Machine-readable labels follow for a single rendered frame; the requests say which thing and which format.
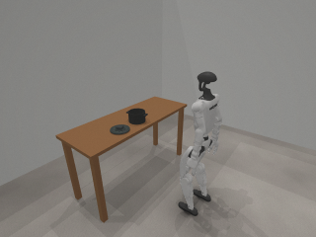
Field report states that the knob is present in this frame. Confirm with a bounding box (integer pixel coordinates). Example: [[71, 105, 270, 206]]
[[116, 124, 124, 129]]

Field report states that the table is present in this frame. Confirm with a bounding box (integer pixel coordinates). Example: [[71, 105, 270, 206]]
[[56, 96, 188, 222]]

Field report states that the robot right hand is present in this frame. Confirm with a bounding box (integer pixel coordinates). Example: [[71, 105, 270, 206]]
[[207, 139, 219, 155]]

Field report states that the left robot thigh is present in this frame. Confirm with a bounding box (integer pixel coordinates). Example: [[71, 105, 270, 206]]
[[180, 146, 202, 184]]

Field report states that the pot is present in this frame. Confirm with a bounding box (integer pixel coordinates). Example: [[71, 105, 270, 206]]
[[126, 108, 148, 124]]

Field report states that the lid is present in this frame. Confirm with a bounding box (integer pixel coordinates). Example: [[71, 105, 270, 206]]
[[110, 124, 130, 135]]

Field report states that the right robot forearm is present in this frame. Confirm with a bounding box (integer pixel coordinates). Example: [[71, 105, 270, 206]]
[[211, 120, 222, 141]]

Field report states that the left robot upper arm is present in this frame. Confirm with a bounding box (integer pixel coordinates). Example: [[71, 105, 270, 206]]
[[192, 100, 206, 135]]

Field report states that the humanoid robot head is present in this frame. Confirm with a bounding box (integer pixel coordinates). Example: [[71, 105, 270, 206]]
[[197, 71, 217, 101]]

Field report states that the left robot forearm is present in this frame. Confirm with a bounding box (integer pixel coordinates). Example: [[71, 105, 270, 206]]
[[191, 128, 204, 160]]

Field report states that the right robot upper arm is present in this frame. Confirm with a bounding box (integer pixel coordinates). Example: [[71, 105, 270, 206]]
[[212, 94, 222, 123]]

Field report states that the robot left hand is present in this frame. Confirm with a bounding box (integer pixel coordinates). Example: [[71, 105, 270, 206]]
[[185, 157, 198, 176]]

